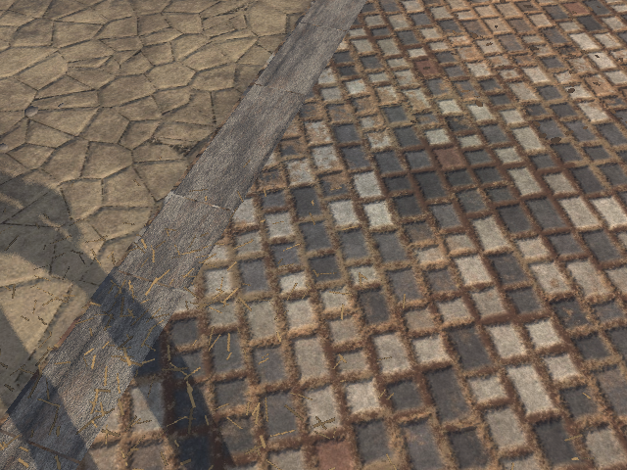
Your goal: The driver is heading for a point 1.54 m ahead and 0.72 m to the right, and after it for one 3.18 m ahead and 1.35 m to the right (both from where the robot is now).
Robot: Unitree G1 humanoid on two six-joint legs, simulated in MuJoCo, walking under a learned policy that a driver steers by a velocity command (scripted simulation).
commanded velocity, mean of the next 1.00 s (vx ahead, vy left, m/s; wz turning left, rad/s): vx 0.21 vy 0.00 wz -0.87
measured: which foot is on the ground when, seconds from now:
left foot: down 0.00-0.24, up 0.26-0.70, down 0.72-1.00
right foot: up 0.00-0.20, down 0.22-0.72, up 0.74-1.00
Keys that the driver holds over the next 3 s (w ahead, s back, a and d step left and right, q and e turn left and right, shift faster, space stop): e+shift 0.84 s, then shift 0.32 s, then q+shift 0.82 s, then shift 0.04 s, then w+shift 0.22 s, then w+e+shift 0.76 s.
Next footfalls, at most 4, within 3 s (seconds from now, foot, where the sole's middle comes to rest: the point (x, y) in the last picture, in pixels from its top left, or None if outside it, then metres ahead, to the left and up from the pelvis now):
0.22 right None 0.40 -0.08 -0.77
0.72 left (302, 441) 0.57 0.04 -0.77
1.16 right None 0.32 -0.07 -0.77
1.62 left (281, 466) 0.52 0.09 -0.77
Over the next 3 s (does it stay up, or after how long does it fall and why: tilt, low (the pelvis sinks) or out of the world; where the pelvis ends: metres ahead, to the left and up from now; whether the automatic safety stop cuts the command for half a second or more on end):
stays up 0.93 -0.15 -0.05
